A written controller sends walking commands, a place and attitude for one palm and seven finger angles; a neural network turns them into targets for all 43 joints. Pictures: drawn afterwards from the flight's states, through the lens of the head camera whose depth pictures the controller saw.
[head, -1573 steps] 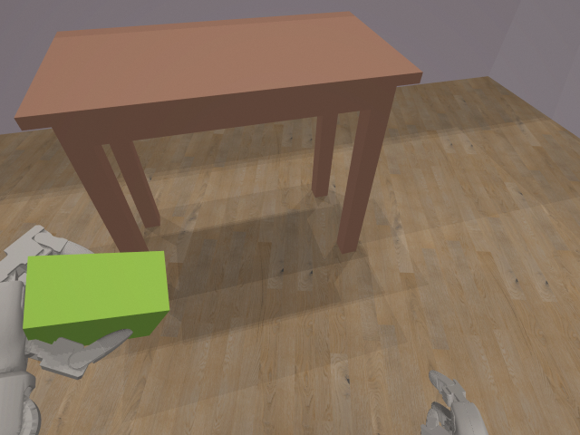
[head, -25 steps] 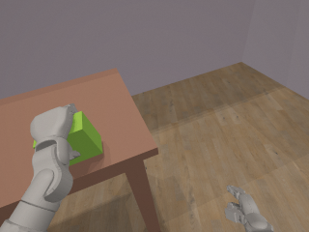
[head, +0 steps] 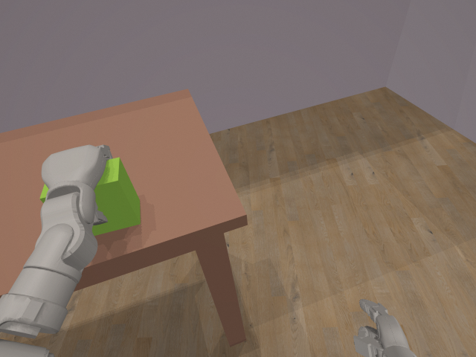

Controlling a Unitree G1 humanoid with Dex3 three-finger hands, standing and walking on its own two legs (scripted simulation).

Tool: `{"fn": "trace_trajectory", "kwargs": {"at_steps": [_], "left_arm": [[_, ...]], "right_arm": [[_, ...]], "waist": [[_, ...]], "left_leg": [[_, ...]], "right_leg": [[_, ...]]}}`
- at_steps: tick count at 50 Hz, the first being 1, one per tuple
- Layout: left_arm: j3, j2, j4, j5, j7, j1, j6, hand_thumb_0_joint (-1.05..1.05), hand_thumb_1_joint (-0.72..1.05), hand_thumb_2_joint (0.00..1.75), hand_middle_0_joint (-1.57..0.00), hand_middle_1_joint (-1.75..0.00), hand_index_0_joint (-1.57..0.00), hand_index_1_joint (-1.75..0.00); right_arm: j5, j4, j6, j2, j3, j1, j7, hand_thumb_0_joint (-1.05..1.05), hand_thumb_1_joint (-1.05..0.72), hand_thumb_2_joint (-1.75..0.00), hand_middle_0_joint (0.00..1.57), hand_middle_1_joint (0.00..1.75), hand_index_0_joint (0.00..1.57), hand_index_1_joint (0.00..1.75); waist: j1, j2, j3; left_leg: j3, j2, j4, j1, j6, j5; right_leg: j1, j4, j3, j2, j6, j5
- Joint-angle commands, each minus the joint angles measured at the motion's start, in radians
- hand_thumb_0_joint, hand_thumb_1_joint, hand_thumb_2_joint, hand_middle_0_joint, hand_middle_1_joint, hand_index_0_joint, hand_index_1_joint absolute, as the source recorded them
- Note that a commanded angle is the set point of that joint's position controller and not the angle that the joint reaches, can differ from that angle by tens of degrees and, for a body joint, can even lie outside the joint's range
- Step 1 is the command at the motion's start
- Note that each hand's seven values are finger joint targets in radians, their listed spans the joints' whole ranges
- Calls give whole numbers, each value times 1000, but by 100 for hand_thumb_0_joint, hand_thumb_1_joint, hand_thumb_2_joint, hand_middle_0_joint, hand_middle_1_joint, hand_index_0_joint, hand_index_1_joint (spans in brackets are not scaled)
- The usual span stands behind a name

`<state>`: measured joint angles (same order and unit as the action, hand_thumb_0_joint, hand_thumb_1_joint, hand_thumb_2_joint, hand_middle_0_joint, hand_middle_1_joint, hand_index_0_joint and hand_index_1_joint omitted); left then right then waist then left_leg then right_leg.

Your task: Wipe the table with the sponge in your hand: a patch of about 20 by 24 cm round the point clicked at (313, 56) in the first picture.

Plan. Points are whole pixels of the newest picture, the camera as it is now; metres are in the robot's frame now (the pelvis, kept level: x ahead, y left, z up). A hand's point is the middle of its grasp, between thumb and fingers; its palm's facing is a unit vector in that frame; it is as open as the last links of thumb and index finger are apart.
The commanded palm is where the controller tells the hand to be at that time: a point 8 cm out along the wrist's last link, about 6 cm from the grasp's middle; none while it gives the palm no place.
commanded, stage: wipe forward along the middle lane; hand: left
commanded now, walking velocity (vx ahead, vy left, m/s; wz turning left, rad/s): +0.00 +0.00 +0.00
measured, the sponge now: (100, 206) +0.32 +0.30 +0.10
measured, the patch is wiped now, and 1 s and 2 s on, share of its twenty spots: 0.85 0.85 0.95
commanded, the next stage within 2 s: slide back across to the first lane in 1.30 s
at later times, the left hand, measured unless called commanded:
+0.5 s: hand (96, 168) +0.38 +0.32 +0.14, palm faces +0.00 +0.00 -1.00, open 10.2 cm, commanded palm +0.37 +0.32 +0.16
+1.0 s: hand (95, 152) +0.42 +0.34 +0.14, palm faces -0.05 +0.02 -1.00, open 10.2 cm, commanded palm +0.41 +0.35 +0.16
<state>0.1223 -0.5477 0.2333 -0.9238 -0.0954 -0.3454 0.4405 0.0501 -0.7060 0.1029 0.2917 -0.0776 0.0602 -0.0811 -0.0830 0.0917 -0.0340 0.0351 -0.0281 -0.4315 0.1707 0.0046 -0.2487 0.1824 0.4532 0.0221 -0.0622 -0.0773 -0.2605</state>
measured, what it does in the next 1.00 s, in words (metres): stands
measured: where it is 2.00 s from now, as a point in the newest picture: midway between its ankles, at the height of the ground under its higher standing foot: outside the picture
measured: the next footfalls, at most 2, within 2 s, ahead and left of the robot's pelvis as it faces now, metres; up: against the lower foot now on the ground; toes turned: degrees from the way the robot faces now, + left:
none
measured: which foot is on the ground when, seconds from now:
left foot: down 0.00-1.00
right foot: down 0.00-1.00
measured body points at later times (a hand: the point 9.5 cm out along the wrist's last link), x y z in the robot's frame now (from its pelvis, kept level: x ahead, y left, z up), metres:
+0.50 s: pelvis +0.00 +0.01 +0.00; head +0.00 -0.02 +0.45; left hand +0.38 +0.31 +0.19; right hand +0.15 -0.24 -0.12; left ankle -0.01 +0.12 -0.74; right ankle -0.01 -0.07 -0.74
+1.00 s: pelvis +0.01 +0.03 +0.00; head +0.03 +0.01 +0.45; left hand +0.42 +0.34 +0.19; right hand +0.12 -0.23 -0.13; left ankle -0.01 +0.12 -0.74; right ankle -0.01 -0.07 -0.74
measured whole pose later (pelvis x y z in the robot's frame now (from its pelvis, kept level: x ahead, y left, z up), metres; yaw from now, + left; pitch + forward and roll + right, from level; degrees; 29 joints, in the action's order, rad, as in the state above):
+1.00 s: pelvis +0.01 +0.03 +0.00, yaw +0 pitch +6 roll +0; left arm 0.08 -0.59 0.86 -1.00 -0.02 -0.77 0.19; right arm 0.06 -0.74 0.12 0.30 -0.03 0.22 -0.08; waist -0.02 0.06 -0.09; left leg 0.02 -0.05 -0.47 0.32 0.04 -0.26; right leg 0.31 0.45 0.01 -0.04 -0.04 -0.25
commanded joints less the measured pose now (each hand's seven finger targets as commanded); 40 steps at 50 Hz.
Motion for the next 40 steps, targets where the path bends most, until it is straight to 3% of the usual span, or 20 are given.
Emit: {"fn": "trace_trajectory", "kwargs": {"at_steps": [1,4,7,9,12,13,17,19,21,22,24,25,27,28,29,31,34,36,40], "left_arm": [[-81,-223,36,-47,19,-330,-30,0,10,130,-120,-160,-120,-160],[-74,-228,132,-56,16,-369,-61,0,10,130,-120,-160,-120,-160],[-88,-236,169,-60,16,-367,-93,0,10,130,-120,-160,-120,-160],[-51,-195,191,-59,20,-397,-112,0,10,130,-120,-160,-120,-160],[-91,-229,194,-62,32,-388,-133,0,10,130,-120,-160,-120,-160],[-89,-219,233,-56,39,-361,-135,0,10,130,-120,-160,-120,-160],[-118,-239,228,-45,54,-351,-141,0,10,130,-120,-160,-120,-160],[-83,-208,272,-46,60,-365,-135,0,10,130,-120,-160,-120,-160],[-97,-246,310,-58,66,-408,-128,0,10,130,-120,-160,-120,-160],[-84,-241,320,-63,64,-444,-125,0,10,130,-120,-160,-120,-160],[-52,-227,390,-79,63,-500,-121,0,10,130,-120,-160,-120,-160],[-43,-224,398,-83,60,-527,-124,0,10,130,-120,-160,-120,-160],[-82,-276,414,-96,55,-561,-139,0,10,130,-120,-160,-120,-160],[-54,-246,439,-96,52,-560,-147,0,10,130,-120,-160,-120,-160],[-72,-261,466,-97,51,-542,-158,0,10,130,-120,-160,-120,-160],[-47,-234,466,-105,49,-568,-182,0,10,130,-120,-160,-120,-160],[-85,-265,497,-106,57,-555,-212,0,10,130,-120,-160,-120,-160],[-73,-259,512,-111,65,-597,-222,0,10,130,-120,-160,-120,-160],[-95,-276,532,-111,83,-595,-233,0,10,130,-120,-160,-120,-160]], "right_arm": [[0,141,-51,118,45,-146,-19,0,-90,-90,20,30,20,30],[1,130,-52,125,48,-109,-24,0,-90,-90,20,30,20,30],[-1,136,-52,130,54,-88,-21,0,-90,-90,20,30,20,30],[4,131,-54,130,58,-68,-18,0,-90,-90,20,30,20,30],[1,134,-53,137,66,-52,-13,0,-90,-90,20,30,20,30],[3,129,-53,133,66,-39,-11,0,-90,-90,20,30,20,30],[4,128,-48,140,73,-38,-3,0,-90,-90,20,30,20,30],[9,119,-48,141,72,-27,-4,0,-90,-90,20,30,20,30],[11,109,-45,147,70,-21,-8,0,-90,-90,20,30,20,30],[9,110,-42,147,70,-23,-11,0,-90,-90,20,30,20,30],[13,97,-41,148,67,-4,-16,0,-90,-90,20,30,20,30],[13,98,-42,147,68,1,-17,0,-90,-90,20,30,20,30],[7,97,-38,150,69,10,-20,0,-90,-90,20,30,20,30],[9,97,-39,143,67,22,-20,0,-90,-90,20,30,20,30],[9,98,-38,145,69,29,-19,0,-90,-90,20,30,20,30],[9,104,-36,142,71,36,-18,0,-90,-90,20,30,20,30],[7,106,-33,145,75,57,-15,0,-90,-90,20,30,20,30],[7,102,-30,145,76,67,-14,0,-90,-90,20,30,20,30],[8,94,-26,148,83,85,-8,0,-90,-90,20,30,20,30]], "waist": [[31,-136,-132],[41,-152,-123],[29,-136,-163],[44,-143,-142],[31,-133,-197],[34,-164,-173],[25,-154,-178],[41,-178,-141],[45,-169,-138],[47,-142,-132],[68,-161,-117],[68,-165,-137],[59,-133,-173],[65,-147,-173],[63,-157,-171],[68,-137,-179],[59,-154,-201],[71,-150,-187],[64,-147,-213]], "left_leg": [[-46,-35,31,84,39,133],[-47,-32,30,111,38,106],[-45,-35,22,118,38,133],[-46,-33,21,124,40,122],[-45,-34,9,125,40,163],[-46,-34,7,138,43,158],[-44,-34,8,144,40,172],[-47,-33,10,152,43,152],[-45,-31,20,158,42,124],[-46,-32,25,158,39,122],[-47,-30,24,159,42,104],[-47,-31,24,156,43,101],[-43,-31,22,156,40,127],[-45,-31,17,156,43,133],[-45,-28,15,161,42,129],[-45,-29,11,152,42,142],[-43,-26,7,156,42,163],[-45,-25,5,158,43,163],[-45,-25,1,154,43,194]], "right_leg": [[-111,-82,-80,52,49,176],[-96,-84,-75,51,49,144],[-120,-67,-79,53,45,194],[-91,-67,-62,49,46,185],[-125,-49,-72,50,41,249],[-119,-45,-66,49,45,253],[-126,-41,-68,47,41,277],[-93,-48,-57,43,45,247],[-75,-58,-55,41,43,194],[-70,-66,-56,41,39,185],[-40,-71,-48,39,41,160],[-43,-72,-48,40,42,154],[-67,-67,-54,42,34,185],[-69,-58,-46,43,37,197],[-66,-58,-46,41,38,196],[-49,-55,-41,40,33,208],[-62,-46,-40,39,32,236],[-43,-48,-37,38,31,241],[-51,-41,-36,37,29,271]]}}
